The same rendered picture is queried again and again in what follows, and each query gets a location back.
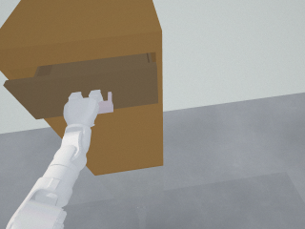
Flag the drawer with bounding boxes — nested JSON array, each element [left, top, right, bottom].
[[3, 52, 158, 120]]

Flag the cabinet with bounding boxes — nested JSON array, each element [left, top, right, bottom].
[[0, 0, 164, 176]]

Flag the robot left forearm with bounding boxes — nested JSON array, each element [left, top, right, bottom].
[[6, 123, 92, 229]]

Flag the robot left upper arm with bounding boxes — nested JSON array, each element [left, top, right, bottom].
[[11, 199, 67, 229]]

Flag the robot left hand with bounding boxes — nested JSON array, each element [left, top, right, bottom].
[[63, 90, 104, 127]]

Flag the handle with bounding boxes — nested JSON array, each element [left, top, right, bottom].
[[98, 92, 113, 114]]

